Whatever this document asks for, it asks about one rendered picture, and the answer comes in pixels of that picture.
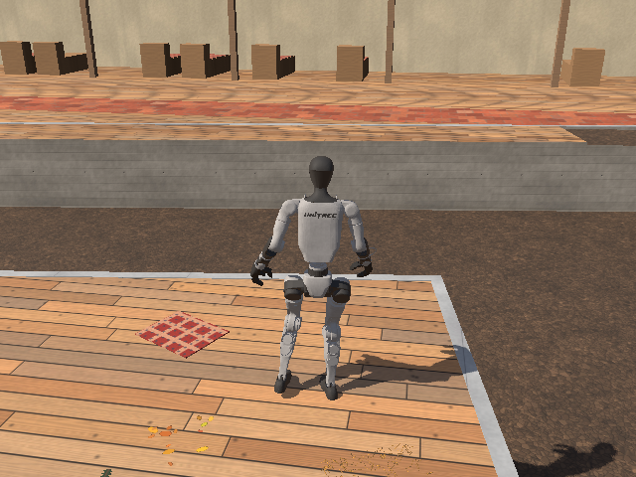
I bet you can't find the robot head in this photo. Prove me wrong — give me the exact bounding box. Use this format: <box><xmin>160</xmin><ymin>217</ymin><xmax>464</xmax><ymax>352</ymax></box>
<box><xmin>304</xmin><ymin>156</ymin><xmax>338</xmax><ymax>203</ymax></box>

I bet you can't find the robot right forearm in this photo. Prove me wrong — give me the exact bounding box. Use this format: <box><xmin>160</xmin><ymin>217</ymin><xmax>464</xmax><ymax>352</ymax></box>
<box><xmin>356</xmin><ymin>238</ymin><xmax>372</xmax><ymax>266</ymax></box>

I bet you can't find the robot left forearm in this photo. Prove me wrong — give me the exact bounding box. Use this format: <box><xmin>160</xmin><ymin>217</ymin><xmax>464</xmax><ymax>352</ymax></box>
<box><xmin>254</xmin><ymin>237</ymin><xmax>277</xmax><ymax>270</ymax></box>

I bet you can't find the robot right upper arm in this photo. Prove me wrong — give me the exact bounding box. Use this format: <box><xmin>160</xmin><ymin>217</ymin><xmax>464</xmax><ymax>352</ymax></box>
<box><xmin>341</xmin><ymin>200</ymin><xmax>367</xmax><ymax>252</ymax></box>

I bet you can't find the robot left upper arm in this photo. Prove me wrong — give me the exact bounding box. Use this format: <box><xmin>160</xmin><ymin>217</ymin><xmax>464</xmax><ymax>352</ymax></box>
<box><xmin>268</xmin><ymin>199</ymin><xmax>300</xmax><ymax>252</ymax></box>

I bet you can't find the robot left hand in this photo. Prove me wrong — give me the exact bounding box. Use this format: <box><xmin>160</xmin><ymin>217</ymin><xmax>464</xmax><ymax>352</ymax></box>
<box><xmin>250</xmin><ymin>263</ymin><xmax>272</xmax><ymax>286</ymax></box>

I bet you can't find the right robot foot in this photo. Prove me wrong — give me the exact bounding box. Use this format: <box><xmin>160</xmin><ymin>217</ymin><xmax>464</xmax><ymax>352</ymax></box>
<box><xmin>319</xmin><ymin>376</ymin><xmax>338</xmax><ymax>400</ymax></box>

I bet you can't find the robot right hand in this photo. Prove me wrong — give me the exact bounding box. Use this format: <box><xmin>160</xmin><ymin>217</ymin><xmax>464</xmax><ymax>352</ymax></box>
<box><xmin>350</xmin><ymin>261</ymin><xmax>373</xmax><ymax>277</ymax></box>

